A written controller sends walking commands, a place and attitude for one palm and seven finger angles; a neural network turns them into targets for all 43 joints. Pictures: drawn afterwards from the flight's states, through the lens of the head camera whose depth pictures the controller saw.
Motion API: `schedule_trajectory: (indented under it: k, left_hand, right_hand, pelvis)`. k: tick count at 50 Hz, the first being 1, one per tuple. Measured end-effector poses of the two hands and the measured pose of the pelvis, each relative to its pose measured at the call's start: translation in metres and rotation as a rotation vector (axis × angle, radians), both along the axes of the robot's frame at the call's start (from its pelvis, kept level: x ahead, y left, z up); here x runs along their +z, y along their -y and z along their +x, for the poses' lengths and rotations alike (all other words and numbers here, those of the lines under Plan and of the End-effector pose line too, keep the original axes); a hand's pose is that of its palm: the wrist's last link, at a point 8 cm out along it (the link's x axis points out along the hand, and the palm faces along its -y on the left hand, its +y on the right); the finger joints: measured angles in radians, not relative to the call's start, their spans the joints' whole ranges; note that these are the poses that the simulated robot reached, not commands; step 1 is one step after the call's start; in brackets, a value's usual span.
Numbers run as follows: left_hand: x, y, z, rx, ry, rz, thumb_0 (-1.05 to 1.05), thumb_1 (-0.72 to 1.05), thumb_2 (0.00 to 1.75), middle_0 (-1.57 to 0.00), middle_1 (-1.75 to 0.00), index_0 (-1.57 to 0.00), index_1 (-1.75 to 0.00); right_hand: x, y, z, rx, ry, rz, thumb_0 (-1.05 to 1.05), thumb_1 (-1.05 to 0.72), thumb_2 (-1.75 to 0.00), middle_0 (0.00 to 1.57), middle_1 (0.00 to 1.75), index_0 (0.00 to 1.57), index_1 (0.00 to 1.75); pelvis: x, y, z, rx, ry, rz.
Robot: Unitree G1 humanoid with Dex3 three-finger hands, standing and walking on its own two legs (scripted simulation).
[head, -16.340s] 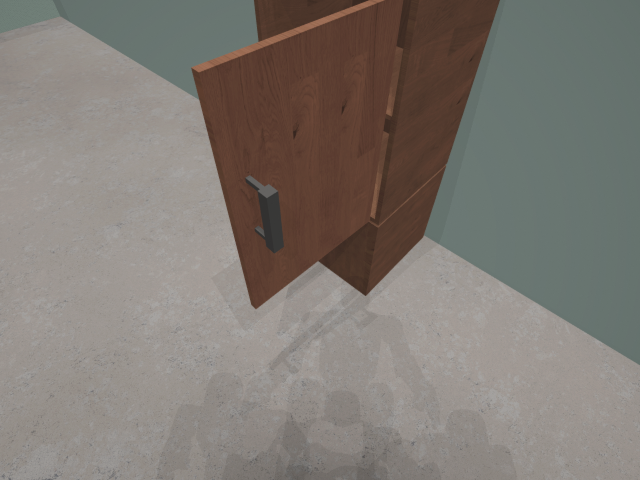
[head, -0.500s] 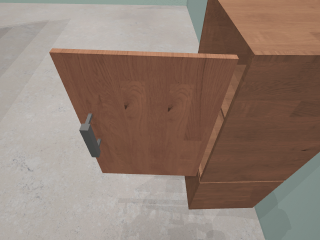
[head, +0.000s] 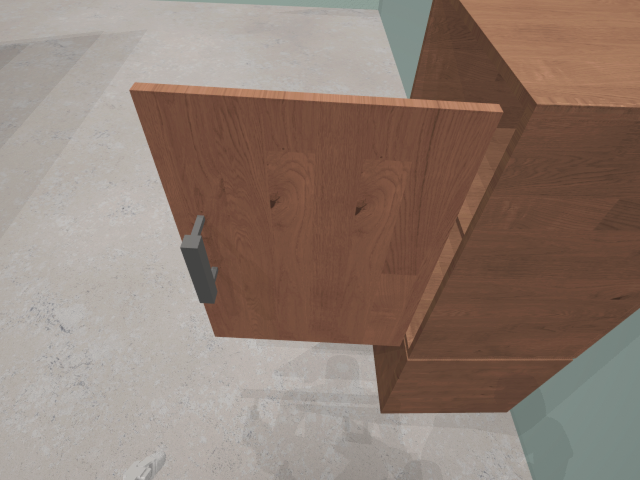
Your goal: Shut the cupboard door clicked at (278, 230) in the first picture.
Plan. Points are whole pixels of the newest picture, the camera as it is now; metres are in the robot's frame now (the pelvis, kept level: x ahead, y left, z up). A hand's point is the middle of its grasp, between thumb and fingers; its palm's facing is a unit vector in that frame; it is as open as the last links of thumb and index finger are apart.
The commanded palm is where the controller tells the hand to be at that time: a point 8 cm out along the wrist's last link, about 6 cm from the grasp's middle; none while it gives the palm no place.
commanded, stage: raise the hand and make a fist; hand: left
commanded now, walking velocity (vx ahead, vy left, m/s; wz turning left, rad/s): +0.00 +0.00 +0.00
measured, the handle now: (204, 260) +0.43 +0.20 -0.02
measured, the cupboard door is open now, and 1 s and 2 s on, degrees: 87 87 87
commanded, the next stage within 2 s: bring the fist close to the handle in 1.82 s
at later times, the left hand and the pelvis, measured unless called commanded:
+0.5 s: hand (184, 467) +0.15 +0.17 -0.04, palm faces +0.04 -1.00 -0.03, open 5.3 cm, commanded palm +0.13 +0.22 -0.05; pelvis -0.03 -0.02 -0.11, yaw +5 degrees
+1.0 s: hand (190, 423) +0.20 +0.17 -0.03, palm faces -0.01 -1.00 -0.02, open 3.3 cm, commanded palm +0.17 +0.22 -0.03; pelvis +0.01 -0.02 -0.09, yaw +3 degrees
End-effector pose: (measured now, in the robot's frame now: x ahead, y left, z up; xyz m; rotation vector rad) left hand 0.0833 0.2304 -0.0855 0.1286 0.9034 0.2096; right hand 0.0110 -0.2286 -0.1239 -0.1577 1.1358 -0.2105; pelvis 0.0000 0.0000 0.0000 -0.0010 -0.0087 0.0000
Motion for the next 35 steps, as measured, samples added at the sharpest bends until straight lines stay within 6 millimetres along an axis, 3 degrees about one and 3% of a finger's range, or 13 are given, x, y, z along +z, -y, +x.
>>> schedule_trajectory:
  k: [3,5,7,10,15,17,19,23,27,31,35]
  left_hand:
    - [0.056,0.007,0.059,-0.014,0.424,-0.018,0.02,0.91,0.89,-0.23,-0.33,-0.23,-0.32]
    - [0.074,0.011,0.085,-0.045,0.660,-0.054,0.01,0.91,0.89,-0.24,-0.35,-0.24,-0.34]
    - [0.080,0.015,0.097,-0.096,0.836,-0.106,0.01,0.91,0.89,-0.27,-0.38,-0.27,-0.37]
    - [0.064,0.020,0.091,-0.214,0.975,-0.145,0.01,0.91,0.89,-0.31,-0.42,-0.31,-0.42]
    - [0.011,0.012,0.047,-0.198,0.834,-0.176,0.01,0.90,0.89,-0.40,-0.51,-0.40,-0.51]
    - [0.005,0.008,0.030,-0.145,0.790,-0.153,0.01,0.90,0.89,-0.43,-0.55,-0.44,-0.55]
    - [0.012,0.005,0.021,-0.114,0.803,-0.115,0.02,0.90,0.90,-0.47,-0.59,-0.47,-0.59]
    - [0.037,0.009,0.031,-0.144,0.915,-0.068,0.02,0.90,0.90,-0.54,-0.67,-0.54,-0.67]
    - [0.042,0.016,0.058,-0.226,0.900,-0.100,0.02,0.90,0.90,-0.61,-0.75,-0.61,-0.74]
    - [0.038,0.016,0.077,-0.242,0.787,-0.142,0.02,0.90,0.90,-0.69,-0.83,-0.69,-0.82]
    - [0.045,0.008,0.083,-0.200,0.771,-0.126,0.02,0.90,0.90,-0.76,-0.91,-0.76,-0.90]
  right_hand:
    - [0.005,0.006,0.029,0.077,0.194,0.002,0.01,-0.91,-0.89,0.20,0.30,0.20,0.30]
    - [0.004,0.014,0.052,0.132,0.301,-0.007,0.01,-0.91,-0.89,0.20,0.30,0.20,0.30]
    - [0.004,0.022,0.077,0.176,0.392,-0.030,0.01,-0.90,-0.89,0.20,0.30,0.20,0.30]
    - [0.007,0.033,0.116,0.215,0.519,-0.073,0.01,-0.90,-0.89,0.20,0.30,0.20,0.30]
    - [0.016,0.032,0.172,0.293,0.670,-0.117,0.01,-0.91,-0.90,0.20,0.30,0.20,0.30]
    - [0.016,0.023,0.189,0.332,0.699,-0.117,0.01,-0.91,-0.90,0.20,0.30,0.20,0.30]
    - [0.013,0.011,0.201,0.372,0.710,-0.104,0.01,-0.91,-0.90,0.20,0.30,0.20,0.30]
    - [-0.003,-0.014,0.212,0.430,0.683,-0.046,0.01,-0.91,-0.90,0.20,0.30,0.20,0.30]
    - [-0.023,-0.030,0.205,0.410,0.612,0.031,0.01,-0.90,-0.90,0.20,0.30,0.20,0.30]
    - [-0.035,-0.030,0.187,0.333,0.526,0.073,0.01,-0.90,-0.89,0.20,0.30,0.20,0.30]
    - [-0.039,-0.016,0.171,0.272,0.460,0.058,0.01,-0.90,-0.89,0.21,0.30,0.20,0.30]
  pelvis:
    - [-0.008,-0.001,-0.007,0.053,-0.021,0.005]
    - [-0.022,0.001,-0.015,0.061,-0.055,0.017]
    - [-0.038,0.002,-0.022,0.056,-0.094,0.011]
    - [-0.065,0.006,-0.030,0.040,-0.149,0.007]
    - [-0.098,0.011,-0.034,0.046,-0.200,-0.010]
    - [-0.104,0.012,-0.032,0.059,-0.210,-0.025]
    - [-0.106,0.014,-0.030,0.072,-0.218,-0.042]
    - [-0.109,0.017,-0.027,0.091,-0.241,-0.070]
    - [-0.106,0.020,-0.023,0.090,-0.266,-0.079]
    - [-0.098,0.022,-0.014,0.076,-0.280,-0.071]
    - [-0.092,0.022,-0.004,0.066,-0.287,-0.062]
